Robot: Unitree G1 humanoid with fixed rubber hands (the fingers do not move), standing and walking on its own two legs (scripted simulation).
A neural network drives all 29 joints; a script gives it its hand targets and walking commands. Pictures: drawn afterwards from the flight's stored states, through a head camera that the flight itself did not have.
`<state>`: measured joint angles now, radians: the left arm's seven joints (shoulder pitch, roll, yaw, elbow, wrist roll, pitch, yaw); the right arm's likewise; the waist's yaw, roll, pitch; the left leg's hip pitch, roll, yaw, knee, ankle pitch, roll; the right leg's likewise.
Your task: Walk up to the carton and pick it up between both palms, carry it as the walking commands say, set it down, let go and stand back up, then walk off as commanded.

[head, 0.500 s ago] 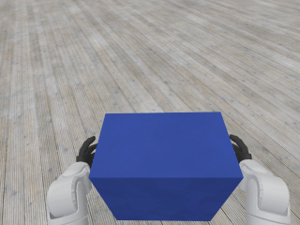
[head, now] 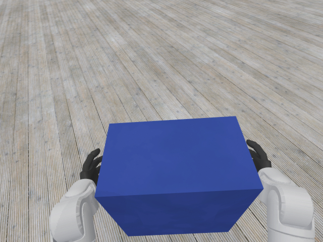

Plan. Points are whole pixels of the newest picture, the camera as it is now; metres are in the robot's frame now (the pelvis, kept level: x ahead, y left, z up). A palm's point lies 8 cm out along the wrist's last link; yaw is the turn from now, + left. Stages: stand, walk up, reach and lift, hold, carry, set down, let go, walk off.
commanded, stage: carry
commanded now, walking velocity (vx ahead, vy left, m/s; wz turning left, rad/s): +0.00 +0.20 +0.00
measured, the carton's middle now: (175, 183) +0.27 -0.01 +0.01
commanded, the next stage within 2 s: none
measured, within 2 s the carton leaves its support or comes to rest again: neither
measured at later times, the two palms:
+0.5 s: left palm (49, 196) +0.22 +0.27 +0.08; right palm (225, 196) +0.21 -0.11 +0.08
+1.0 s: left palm (48, 198) +0.22 +0.27 +0.08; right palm (224, 195) +0.21 -0.10 +0.08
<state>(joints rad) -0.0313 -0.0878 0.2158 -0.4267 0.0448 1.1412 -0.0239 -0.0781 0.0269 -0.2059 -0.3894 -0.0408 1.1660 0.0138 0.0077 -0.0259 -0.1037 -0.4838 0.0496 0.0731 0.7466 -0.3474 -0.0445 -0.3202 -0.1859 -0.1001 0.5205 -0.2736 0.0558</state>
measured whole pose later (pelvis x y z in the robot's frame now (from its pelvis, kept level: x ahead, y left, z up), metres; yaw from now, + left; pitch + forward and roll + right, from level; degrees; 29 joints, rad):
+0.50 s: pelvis -0.02 +0.09 -0.01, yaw -1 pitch +3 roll +0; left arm -0.02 -0.06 0.18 -0.36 0.06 1.15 -0.04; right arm -0.02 0.03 -0.20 -0.38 -0.06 1.18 0.02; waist -0.01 0.02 -0.16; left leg -0.36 0.01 0.17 0.52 -0.21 0.06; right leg -0.31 -0.03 -0.11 0.54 -0.28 -0.01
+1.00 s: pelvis -0.03 +0.09 -0.01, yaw -1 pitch +3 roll +0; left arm -0.07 -0.04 0.19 -0.34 0.05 1.17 -0.03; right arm -0.07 0.03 -0.20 -0.34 -0.07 1.18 0.01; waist 0.00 0.00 -0.14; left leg -0.37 0.00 0.17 0.48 -0.17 0.07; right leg -0.32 -0.03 -0.11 0.52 -0.25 -0.01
